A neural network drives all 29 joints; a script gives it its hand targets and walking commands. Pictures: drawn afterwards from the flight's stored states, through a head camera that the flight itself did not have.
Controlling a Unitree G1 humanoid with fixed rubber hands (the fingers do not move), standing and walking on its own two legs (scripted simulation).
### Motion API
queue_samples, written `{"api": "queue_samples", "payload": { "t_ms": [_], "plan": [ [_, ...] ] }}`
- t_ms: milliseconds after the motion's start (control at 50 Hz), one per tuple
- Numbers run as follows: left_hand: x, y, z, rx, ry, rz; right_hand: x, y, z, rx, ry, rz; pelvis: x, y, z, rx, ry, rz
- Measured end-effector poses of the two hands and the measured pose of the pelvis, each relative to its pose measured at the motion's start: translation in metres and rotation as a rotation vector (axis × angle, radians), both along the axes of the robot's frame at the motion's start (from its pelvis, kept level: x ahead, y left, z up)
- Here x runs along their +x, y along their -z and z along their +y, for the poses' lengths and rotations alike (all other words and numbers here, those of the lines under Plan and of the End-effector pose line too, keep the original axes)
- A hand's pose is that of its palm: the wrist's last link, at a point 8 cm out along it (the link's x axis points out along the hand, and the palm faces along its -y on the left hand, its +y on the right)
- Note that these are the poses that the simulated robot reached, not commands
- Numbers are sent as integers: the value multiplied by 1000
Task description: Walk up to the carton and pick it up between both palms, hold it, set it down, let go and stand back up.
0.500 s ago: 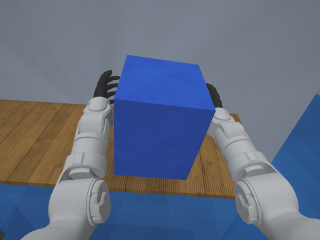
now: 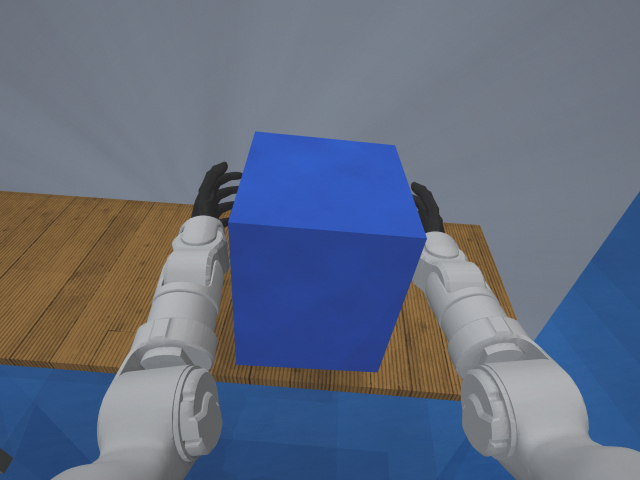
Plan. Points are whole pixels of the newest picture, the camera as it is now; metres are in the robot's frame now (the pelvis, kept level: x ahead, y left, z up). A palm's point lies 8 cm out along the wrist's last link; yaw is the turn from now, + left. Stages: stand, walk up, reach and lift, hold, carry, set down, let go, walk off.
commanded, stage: set down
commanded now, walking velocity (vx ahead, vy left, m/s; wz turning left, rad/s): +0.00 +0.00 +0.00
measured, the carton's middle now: (317, 253) +0.41 +0.02 +0.10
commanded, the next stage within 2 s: none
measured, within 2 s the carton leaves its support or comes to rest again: rests again in 1.10 s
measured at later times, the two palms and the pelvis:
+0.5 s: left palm (211, 237) +0.41 +0.16 +0.13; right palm (424, 252) +0.40 -0.13 +0.12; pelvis +0.00 +0.00 +0.00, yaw -1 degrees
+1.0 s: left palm (211, 253) +0.40 +0.16 +0.11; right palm (422, 269) +0.39 -0.13 +0.10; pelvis -0.01 +0.00 +0.00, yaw -2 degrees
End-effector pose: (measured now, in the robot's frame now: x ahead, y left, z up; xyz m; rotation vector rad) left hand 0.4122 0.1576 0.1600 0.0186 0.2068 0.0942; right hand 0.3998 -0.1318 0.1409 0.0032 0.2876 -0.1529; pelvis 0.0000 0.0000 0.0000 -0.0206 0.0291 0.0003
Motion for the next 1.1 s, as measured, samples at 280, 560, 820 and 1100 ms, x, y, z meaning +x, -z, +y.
{"api": "queue_samples", "payload": {
  "t_ms": [280, 560, 820, 1100],
  "plan": [
    [2, 16, 0, -12, -6, 11, 3, 15, 0, 2, -2, 7, 1, 0, 0, 1, 9, 30],
    [-3, 30, 0, -22, -1, 14, -4, 27, 0, -4, 5, 6, 0, 0, 1, 3, 14, 23],
    [-11, 40, 0, -22, 3, 17, -13, 39, 0, -8, 6, 4, -7, -1, 3, 3, 26, 37],
    [-10, 49, 3, -19, 6, 8, -13, 46, 2, -9, 4, -18, -5, -1, 5, 5, 30, 46]
  ]
}}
